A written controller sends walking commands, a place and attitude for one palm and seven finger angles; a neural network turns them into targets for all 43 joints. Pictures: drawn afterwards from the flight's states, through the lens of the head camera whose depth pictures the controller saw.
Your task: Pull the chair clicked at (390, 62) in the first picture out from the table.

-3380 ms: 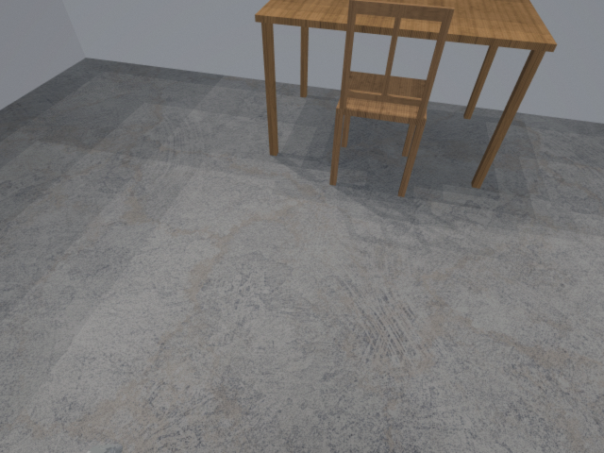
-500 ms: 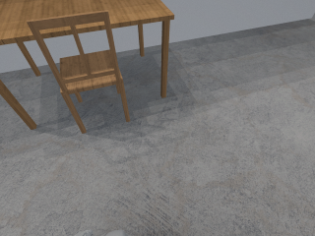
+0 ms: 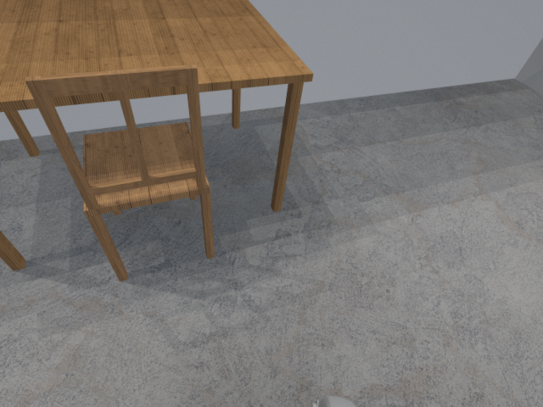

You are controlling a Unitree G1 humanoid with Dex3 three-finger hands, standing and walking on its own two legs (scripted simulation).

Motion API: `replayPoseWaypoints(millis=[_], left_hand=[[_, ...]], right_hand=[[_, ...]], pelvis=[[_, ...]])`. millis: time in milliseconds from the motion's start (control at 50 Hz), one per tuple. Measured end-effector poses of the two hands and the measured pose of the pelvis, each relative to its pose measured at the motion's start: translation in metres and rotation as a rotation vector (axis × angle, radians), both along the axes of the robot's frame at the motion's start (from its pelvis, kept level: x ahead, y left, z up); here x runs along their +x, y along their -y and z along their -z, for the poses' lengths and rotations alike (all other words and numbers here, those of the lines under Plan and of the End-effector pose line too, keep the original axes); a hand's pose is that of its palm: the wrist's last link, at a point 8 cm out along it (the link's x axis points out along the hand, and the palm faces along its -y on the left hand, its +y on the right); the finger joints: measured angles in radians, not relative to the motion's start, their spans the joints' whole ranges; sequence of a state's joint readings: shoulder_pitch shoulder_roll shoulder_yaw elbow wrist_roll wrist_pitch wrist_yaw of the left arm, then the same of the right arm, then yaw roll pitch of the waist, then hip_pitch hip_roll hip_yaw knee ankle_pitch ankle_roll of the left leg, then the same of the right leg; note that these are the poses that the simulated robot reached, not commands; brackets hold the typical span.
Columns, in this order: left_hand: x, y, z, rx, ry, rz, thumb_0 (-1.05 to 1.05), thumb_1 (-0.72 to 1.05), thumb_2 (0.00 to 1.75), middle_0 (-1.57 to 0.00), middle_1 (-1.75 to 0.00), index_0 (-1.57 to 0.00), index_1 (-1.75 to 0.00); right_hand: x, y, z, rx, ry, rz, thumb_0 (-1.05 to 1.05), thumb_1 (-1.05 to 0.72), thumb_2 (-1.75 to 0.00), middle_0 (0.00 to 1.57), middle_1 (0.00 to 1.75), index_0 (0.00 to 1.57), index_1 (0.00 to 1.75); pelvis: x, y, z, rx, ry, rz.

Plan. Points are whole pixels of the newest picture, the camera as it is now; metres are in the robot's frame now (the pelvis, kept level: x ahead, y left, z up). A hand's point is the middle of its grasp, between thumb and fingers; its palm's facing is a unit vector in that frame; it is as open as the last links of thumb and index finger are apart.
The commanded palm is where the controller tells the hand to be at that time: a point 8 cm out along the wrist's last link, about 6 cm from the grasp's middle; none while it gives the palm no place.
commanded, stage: walk to a spot facing it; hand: left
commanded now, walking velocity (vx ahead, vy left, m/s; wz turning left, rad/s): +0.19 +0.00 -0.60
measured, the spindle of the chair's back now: (134, 138) +0.75 +0.43 -0.11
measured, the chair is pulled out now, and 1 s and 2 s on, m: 0.00 0.00 0.00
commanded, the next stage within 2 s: turn to face it in 0.08 s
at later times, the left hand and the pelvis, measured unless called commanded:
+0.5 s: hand (223, 331) +0.28 +0.10 -0.17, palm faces -0.05 -0.98 -0.16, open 7.3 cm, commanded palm none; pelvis +0.15 -0.04 -0.02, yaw -1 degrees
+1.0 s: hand (130, 390) +0.17 +0.24 -0.18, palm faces +0.27 -0.92 -0.27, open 7.4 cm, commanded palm none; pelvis +0.17 +0.01 +0.00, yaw +13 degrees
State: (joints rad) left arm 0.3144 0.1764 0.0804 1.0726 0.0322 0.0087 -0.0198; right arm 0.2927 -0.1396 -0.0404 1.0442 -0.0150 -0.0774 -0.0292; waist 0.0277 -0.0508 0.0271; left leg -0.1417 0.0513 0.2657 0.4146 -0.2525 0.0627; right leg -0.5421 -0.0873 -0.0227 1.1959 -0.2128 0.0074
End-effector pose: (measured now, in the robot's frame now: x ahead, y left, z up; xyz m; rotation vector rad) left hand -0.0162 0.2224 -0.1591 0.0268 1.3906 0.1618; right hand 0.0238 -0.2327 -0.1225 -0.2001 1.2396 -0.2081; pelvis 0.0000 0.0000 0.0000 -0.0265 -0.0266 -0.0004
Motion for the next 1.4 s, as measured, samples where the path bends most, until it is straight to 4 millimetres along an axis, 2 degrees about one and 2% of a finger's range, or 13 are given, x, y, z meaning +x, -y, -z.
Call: replayPoseWaypoints(millis=[160,280,340,420,560,680,760,880,1020,1120,1240,1340,1400], left_hand=[[0.123,-0.002,-0.005,0.026,0.066,0.116,0.0,0.92,0.9,-0.19,-0.3,-0.19,-0.3],[0.23,0.024,-0.005,0.066,0.154,0.253,0.0,0.92,0.9,-0.19,-0.3,-0.19,-0.3],[0.275,0.044,-0.002,0.087,0.251,0.272,0.0,0.92,0.9,-0.19,-0.3,-0.19,-0.3],[0.296,0.062,-0.009,0.074,0.311,0.246,0.0,0.91,0.9,-0.19,-0.3,-0.2,-0.3],[0.29,0.058,-0.015,0.054,0.305,0.131,-0.01,0.92,0.9,-0.2,-0.3,-0.2,-0.3],[0.265,0.014,0.0,0.065,0.283,0.02,-0.01,0.91,0.9,-0.2,-0.3,-0.2,-0.3],[0.234,-0.025,0.017,0.085,0.209,-0.046,-0.01,0.91,0.9,-0.2,-0.3,-0.2,-0.3],[0.193,-0.058,-0.001,0.137,0.108,-0.113,0.0,0.91,0.9,-0.19,-0.3,-0.2,-0.3],[0.166,-0.061,-0.019,0.178,0.061,-0.171,0.0,0.91,0.9,-0.19,-0.3,-0.19,-0.3],[0.168,-0.039,-0.024,0.184,0.077,-0.187,0.0,0.91,0.9,-0.19,-0.3,-0.19,-0.3],[0.175,0.004,-0.026,0.202,0.15,-0.207,0.0,0.91,0.9,-0.19,-0.3,-0.2,-0.3],[0.164,0.037,-0.034,0.178,0.162,-0.25,0.0,0.91,0.9,-0.2,-0.3,-0.2,-0.3],[0.152,0.043,-0.036,0.183,0.155,-0.29,0.0,0.93,0.9,-0.2,-0.3,-0.2,-0.3]], right_hand=[[-0.029,-0.021,0.011,0.069,-0.187,0.157,0.01,-0.92,-0.9,0.2,0.3,0.2,0.3],[-0.036,-0.027,0.027,0.136,-0.306,0.265,0.01,-0.91,-0.9,0.2,0.3,0.2,0.3],[-0.028,-0.021,0.041,0.176,-0.369,0.278,0.01,-0.9,-0.9,0.2,0.3,0.2,0.3],[0.012,-0.005,0.046,0.174,-0.354,0.235,0.01,-0.9,-0.9,0.2,0.3,0.2,0.3],[0.123,0.025,0.035,0.103,-0.144,0.09,0.01,-0.91,-0.9,0.2,0.3,0.2,0.3],[0.206,0.027,0.019,0.012,0.001,-0.062,0.01,-0.91,-0.9,0.2,0.3,0.2,0.3],[0.244,0.017,0.012,-0.041,0.081,-0.142,0.01,-0.91,-0.9,0.2,0.3,0.2,0.3],[0.26,-0.001,-0.004,-0.05,0.073,-0.211,0.01,-0.9,-0.9,0.2,0.3,0.2,0.3],[0.266,-0.012,-0.001,0.002,0.035,-0.26,0.01,-0.9,-0.9,0.2,0.3,0.21,0.3],[0.264,-0.005,0.012,0.041,0.004,-0.276,0.01,-0.9,-0.9,0.2,0.3,0.21,0.3],[0.265,0.019,0.037,0.091,-0.026,-0.29,0.01,-0.9,-0.9,0.2,0.3,0.21,0.3],[0.268,0.033,0.035,0.092,-0.06,-0.322,0.01,-0.9,-0.9,0.2,0.3,0.2,0.3],[0.269,0.039,0.03,0.082,-0.072,-0.348,0.01,-0.9,-0.9,0.2,0.3,0.2,0.3]], pelvis=[[0.057,0.003,0.002,0.006,-0.004,0.075],[0.101,0.022,0.014,0.016,-0.009,0.112],[0.126,0.037,0.027,0.032,-0.012,0.095],[0.14,0.043,0.024,0.021,-0.002,0.054],[0.152,0.038,0.014,0.02,-0.014,-0.027],[0.157,0.017,0.021,-0.001,-0.011,-0.103],[0.16,0.001,0.03,-0.006,-0.015,-0.129],[0.164,-0.008,0.012,-0.007,-0.03,-0.175],[0.168,-0.005,0.002,-0.002,-0.029,-0.227],[0.168,0.009,0.004,0.014,-0.023,-0.263],[0.169,0.038,0.015,0.044,-0.017,-0.31],[0.167,0.051,0.007,0.05,-0.008,-0.362],[0.167,0.056,0.003,0.049,-0.01,-0.386]])
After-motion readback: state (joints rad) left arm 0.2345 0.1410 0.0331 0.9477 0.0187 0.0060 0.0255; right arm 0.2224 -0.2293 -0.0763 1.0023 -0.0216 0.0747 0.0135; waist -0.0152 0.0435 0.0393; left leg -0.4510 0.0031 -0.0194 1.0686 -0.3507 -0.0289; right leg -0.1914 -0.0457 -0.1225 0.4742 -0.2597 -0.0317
